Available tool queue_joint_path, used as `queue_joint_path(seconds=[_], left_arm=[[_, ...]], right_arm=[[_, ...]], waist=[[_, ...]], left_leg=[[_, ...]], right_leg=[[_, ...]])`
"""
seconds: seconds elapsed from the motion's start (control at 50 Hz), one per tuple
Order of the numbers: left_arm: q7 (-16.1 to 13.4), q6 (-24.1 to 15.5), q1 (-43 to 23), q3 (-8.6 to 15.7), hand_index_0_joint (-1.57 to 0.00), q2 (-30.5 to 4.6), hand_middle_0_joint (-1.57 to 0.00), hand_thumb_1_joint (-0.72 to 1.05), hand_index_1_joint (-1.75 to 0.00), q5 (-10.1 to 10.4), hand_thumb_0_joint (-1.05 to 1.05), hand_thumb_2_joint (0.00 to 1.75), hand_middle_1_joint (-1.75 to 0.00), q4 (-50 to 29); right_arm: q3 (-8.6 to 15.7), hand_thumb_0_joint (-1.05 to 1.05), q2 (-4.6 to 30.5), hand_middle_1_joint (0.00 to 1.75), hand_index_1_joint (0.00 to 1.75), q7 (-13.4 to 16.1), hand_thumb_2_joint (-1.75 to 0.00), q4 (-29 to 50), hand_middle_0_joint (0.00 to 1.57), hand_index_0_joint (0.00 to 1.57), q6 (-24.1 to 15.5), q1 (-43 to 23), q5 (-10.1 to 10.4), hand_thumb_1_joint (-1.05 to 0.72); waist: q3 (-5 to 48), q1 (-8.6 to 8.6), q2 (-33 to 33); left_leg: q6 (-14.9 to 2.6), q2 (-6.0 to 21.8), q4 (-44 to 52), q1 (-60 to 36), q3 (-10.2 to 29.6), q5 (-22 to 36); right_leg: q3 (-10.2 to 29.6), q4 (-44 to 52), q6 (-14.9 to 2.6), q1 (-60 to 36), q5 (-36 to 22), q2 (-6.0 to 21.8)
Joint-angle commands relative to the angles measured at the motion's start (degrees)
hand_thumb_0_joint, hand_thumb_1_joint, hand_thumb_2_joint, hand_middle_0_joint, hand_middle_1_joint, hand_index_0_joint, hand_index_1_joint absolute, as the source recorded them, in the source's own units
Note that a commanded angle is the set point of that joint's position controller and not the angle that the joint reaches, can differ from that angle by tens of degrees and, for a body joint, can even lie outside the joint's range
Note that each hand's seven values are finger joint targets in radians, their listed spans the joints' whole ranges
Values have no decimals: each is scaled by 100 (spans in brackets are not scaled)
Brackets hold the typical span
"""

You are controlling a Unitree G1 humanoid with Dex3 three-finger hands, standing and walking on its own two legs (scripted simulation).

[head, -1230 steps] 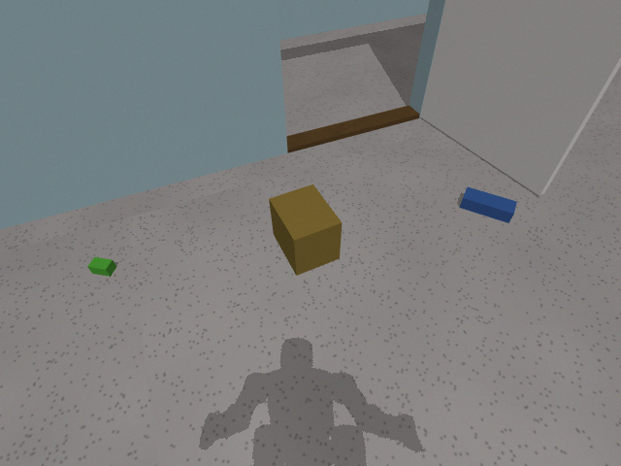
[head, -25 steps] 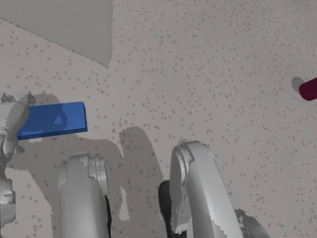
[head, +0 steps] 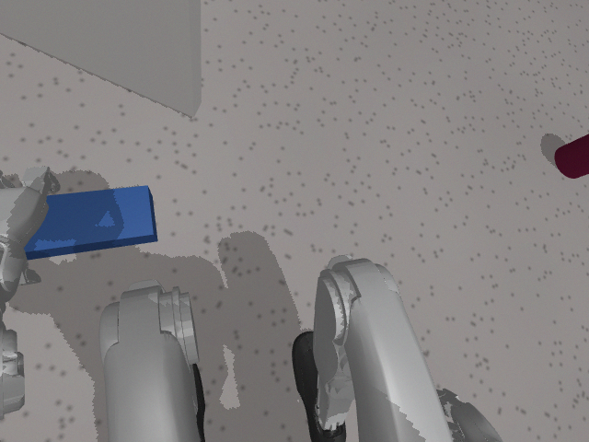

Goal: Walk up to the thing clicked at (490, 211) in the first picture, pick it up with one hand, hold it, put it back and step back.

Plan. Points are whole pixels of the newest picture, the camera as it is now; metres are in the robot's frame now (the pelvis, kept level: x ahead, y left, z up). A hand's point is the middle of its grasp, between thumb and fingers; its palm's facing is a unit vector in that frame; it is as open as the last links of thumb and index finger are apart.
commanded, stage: rise first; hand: left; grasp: from above
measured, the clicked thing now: (84, 222) +0.44 +0.30 -0.28
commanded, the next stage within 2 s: approach in 0.04 s
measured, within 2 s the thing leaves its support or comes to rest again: neither
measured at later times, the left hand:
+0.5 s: hand (81, 213) +0.43 +0.27 -0.18, palm faces -0.41 -0.06 -0.91, open 13.9 cm
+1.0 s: hand (53, 230) +0.41 +0.31 -0.18, palm faces -0.53 -0.08 -0.85, open 14.1 cm
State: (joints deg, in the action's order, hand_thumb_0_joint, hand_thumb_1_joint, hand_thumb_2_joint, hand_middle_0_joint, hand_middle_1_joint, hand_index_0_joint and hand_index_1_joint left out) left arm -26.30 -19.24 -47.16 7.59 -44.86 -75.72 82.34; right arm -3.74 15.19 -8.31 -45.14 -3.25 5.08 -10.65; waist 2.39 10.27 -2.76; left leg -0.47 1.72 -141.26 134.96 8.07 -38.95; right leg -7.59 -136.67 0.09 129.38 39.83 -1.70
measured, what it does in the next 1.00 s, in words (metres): stands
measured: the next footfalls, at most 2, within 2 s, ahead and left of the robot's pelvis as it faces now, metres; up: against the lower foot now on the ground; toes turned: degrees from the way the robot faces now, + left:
none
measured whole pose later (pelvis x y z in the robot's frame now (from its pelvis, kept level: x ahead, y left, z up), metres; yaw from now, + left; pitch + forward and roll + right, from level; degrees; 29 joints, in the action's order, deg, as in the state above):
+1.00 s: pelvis +0.00 +0.00 +0.00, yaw +0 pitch +32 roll -9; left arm -20.6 -16.8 -50.1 0.3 -41.4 -71.1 80.6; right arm -4.2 15.5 -8.6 -44.9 -4.7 8.2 -9.7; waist 1.9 10.7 -2.4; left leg -0.4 1.2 -140.8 134.5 8.0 -39.1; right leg -7.5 -136.2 0.2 128.5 40.3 -1.4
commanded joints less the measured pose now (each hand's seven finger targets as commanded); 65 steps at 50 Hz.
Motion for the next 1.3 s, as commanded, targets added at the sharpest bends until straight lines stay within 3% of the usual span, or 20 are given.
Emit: queue_joint_path(seconds=[0.0, 0.08, 0.14, 0.16, 0.32, 0.48, 0.54, 0.58, 0.72, 0.82, 0.86, 0.88, 0.92, 0.96, 1.06, 1.1, 1.14, 1.16, 1.22, 1.28], left_arm=[[-206, 43, -1558, 145, -8, -1478, -7, -52, -105, 180, 0, 99, -107, -848], [-140, 98, -1492, 58, -8, -1309, -6, -53, -105, 201, 0, 99, -107, -519], [-116, 80, -1476, 224, -7, -1523, -6, -53, -105, 225, 0, 100, -106, -817], [-98, 88, -1487, 89, -8, -1405, -6, -53, -106, 202, 0, 100, -107, -705], [-257, 74, -2334, -701, -8, -306, -5, -51, -104, 197, 0, 98, -107, -770], [-774, 685, -2101, -172, -8, -860, -6, -52, -103, 23, 0, 100, -105, -132], [-794, 918, -2229, -233, -8, -840, -6, -52, -104, 83, 0, 99, -106, 115], [-781, 1025, -2024, -8, -8, -1180, -6, -53, -104, 191, 0, 99, -107, 120], [-205, 971, -1957, 217, -8, -1613, -6, -54, -104, 616, 0, 98, -107, -2], [344, 541, -1938, -147, -7, -838, -6, -55, -105, 772, 0, 98, -107, -680], [526, 320, -2387, -735, -8, -214, -6, -54, -105, 733, 0, 97, -107, -1029], [535, 260, -2242, -760, -8, -307, -6, -54, -105, 635, 0, 97, -108, -848], [428, 75, -2318, -664, -7, -627, -6, -57, -102, 550, 0, 99, -103, -1449], [226, 20, -1968, -721, -7, -364, -5, -55, -100, 422, 0, 98, -101, -843], [-554, -18, -1943, -78, -6, -1101, -5, -55, -98, -20, 0, 99, -99, -535], [-785, 91, -1986, -245, -6, -892, -6, -55, -99, -236, 0, 101, -99, 154], [-1031, 157, -2242, -214, -5, -956, -5, -54, -100, -331, 0, 101, -99, 163], [-1119, 236, -2236, -305, -5, -826, -5, -52, -100, -309, 0, 99, -100, 621], [-1323, 411, -2367, -416, -5, -757, -5, -52, -99, -233, 0, 99, -100, 928], [-1403, 548, -2604, -264, -6, -1098, -5, -51, -100, -55, 0, 97, -101, 769]], right_arm=[[467, 0, 1405, 30, 30, 85, -90, 128, 20, 20, -71, 996, 22, -90], [434, 0, 1429, 30, 30, 55, -90, 109, 20, 20, -99, 998, 4, -90], [448, 0, 1429, 30, 30, 55, -89, 161, 20, 20, -97, 961, 29, -90], [430, 0, 1397, 30, 30, 51, -89, 99, 20, 20, -95, 986, 51, -90], [426, 0, 1366, 30, 30, 35, -89, 39, 20, 20, -190, 1131, 23, -89], [320, 0, 1445, 30, 30, -33, -89, 143, 20, 20, -255, 1130, 30, -89], [234, 0, 1431, 30, 30, -65, -89, 260, 20, 20, -273, 1044, 34, -90], [191, 0, 1436, 30, 30, -41, -89, 316, 20, 20, -252, 991, 94, -90], [215, 0, 1441, 30, 30, -9, -89, 489, 20, 20, -325, 952, 110, -90], [470, 0, 1494, 30, 30, 54, -89, 187, 20, 20, -264, 1379, 106, -90], [443, 0, 1432, 30, 30, 21, -89, 168, 20, 20, -272, 1382, 116, -90], [402, 0, 1387, 30, 30, 20, -89, 80, 20, 20, -257, 1456, 117, -90], [481, 0, 1516, 30, 30, 72, -90, 151, 20, 20, -207, 1436, 156, -90], [421, 0, 1515, 30, 30, 55, -89, 129, 20, 20, -166, 1348, 106, -89], [275, 0, 1538, 30, 30, 25, -89, 163, 20, 20, -134, 1186, 46, -89], [207, 0, 1489, 30, 30, -55, -89, 119, 20, 20, -171, 1091, -37, -89], [150, 0, 1503, 30, 30, -104, -90, 151, 20, 20, -220, 1016, -112, -89], [117, 0, 1509, 30, 30, -134, -90, 157, 20, 20, -270, 1016, -158, -89], [60, 0, 1589, 30, 30, -230, -90, 103, 20, 20, -471, 918, -295, -89], [26, 0, 1641, 30, 30, -275, -90, 88, 20, 20, -607, 930, -332, -89]], waist=[[3898, -51, 1751], [3473, 89, 1475], [3802, -129, 1757], [3716, -108, 1849], [3601, 482, 1934], [3672, 178, 1965], [3652, 279, 1818], [3843, 99, 1726], [3530, 234, 1058], [3832, 375, 1619], [3723, 496, 1791], [3702, 497, 1754], [3890, 305, 2075], [3611, 352, 1997], [3525, 139, 2238], [3308, 393, 2033], [3374, 450, 2112], [3149, 626, 1914], [2875, 758, 1806], [3207, 692, 1955]], left_leg=[[-116, -141, 1381, -3040, -451, 962], [-143, -152, 1395, -2839, -433, 906], [-99, -149, 1482, -3079, -446, 981], [-86, -150, 1494, -3093, -451, 961], [-33, -90, 1470, -3284, -332, 836], [-73, -121, 1596, -3082, -496, 984], [-144, -130, 1528, -2881, -548, 900], [-198, -148, 1456, -2682, -609, 995], [-299, -148, 1258, -1812, -563, 425], [-122, -126, 1444, -2580, -437, 510], [-45, -124, 1442, -2898, -373, 616], [-43, -112, 1407, -2958, -341, 698], [19, -125, 1481, -3321, -296, 960], [62, -113, 1487, -3413, -231, 1126], [3, -132, 1515, -3318, -361, 1357], [-25, -115, 1411, -3184, -366, 1295], [-34, -123, 1426, -3117, -371, 1195], [-58, -119, 1318, -2957, -374, 1045], [-84, -142, 1296, -2657, -359, 570], [-90, -114, 1245, -2683, -381, 489]], right_leg=[[-128, 1460, -206, -1734, -1190, -232], [-198, 1471, -181, -1642, -1178, -234], [-188, 1430, -217, -1740, -1188, -218], [-195, 1373, -238, -1647, -1174, -218], [-322, 1412, -224, -1282, -1184, -228], [-246, 1448, -237, -1512, -1348, -231], [-169, 1524, -220, -1638, -1338, -252], [-47, 1572, -197, -2017, -1429, -268], [233, 1711, -137, -2431, -614, -254], [-68, 1689, -224, -2125, -766, -246], [-249, 1595, -268, -1757, -949, -243], [-293, 1554, -257, -1759, -1059, -251], [-326, 1444, -263, -1707, -1226, -210], [-401, 1272, -269, -1498, -1328, -200], [-384, 1243, -243, -1536, -1563, -226], [-401, 1152, -234, -1410, -1579, -260], [-386, 1219, -237, -1433, -1521, -284], [-390, 1208, -219, -1394, -1438, -273], [-383, 1295, -218, -1240, -953, -278], [-286, 1403, -221, -1492, -807, -311]])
